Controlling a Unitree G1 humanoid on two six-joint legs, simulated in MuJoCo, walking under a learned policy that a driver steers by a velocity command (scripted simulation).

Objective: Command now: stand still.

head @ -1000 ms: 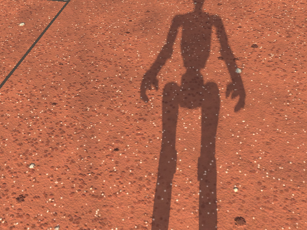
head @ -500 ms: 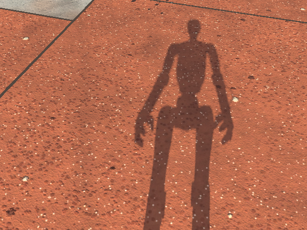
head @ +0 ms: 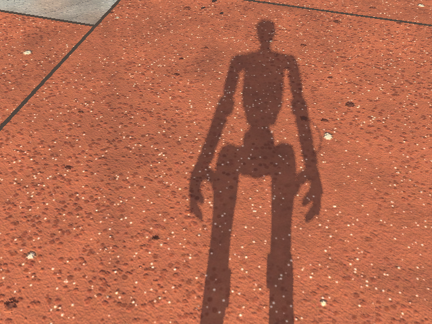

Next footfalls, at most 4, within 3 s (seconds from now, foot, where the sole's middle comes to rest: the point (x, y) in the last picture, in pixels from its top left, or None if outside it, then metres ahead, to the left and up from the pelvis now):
1.64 right None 0.20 -0.13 -0.78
2.16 left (219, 319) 0.54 0.02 -0.78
2.72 right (268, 242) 0.82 -0.15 -0.78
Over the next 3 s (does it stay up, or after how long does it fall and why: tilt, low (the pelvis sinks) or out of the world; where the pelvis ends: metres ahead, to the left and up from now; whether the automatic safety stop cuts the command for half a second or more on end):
stays up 0.82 -0.12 0.00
